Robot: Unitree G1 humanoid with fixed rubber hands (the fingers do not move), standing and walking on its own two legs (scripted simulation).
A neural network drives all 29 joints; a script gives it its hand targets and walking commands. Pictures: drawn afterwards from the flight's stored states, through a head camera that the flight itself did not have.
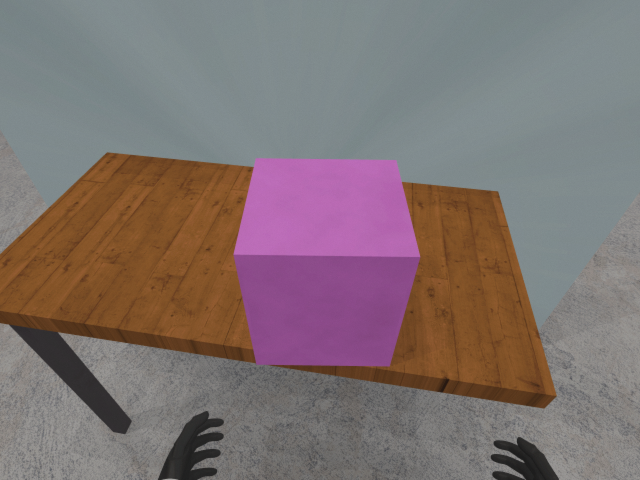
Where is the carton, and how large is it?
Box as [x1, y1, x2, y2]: [233, 158, 419, 365]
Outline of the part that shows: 256,158 233,254 256,364 389,365 419,259 419,253 396,161 354,159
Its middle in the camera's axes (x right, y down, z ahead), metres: +0.01 +0.04 +0.59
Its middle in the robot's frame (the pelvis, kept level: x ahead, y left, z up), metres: +0.42 +0.04 +0.04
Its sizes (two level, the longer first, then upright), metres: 0.210 0.200 0.250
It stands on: a table, 0.69 m high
